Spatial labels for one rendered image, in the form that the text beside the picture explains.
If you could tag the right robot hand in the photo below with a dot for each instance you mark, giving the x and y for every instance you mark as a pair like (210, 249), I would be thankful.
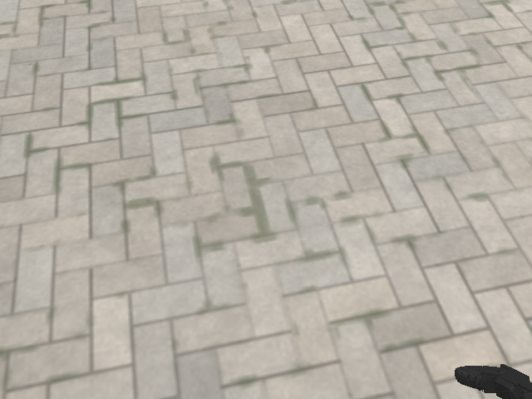
(505, 381)

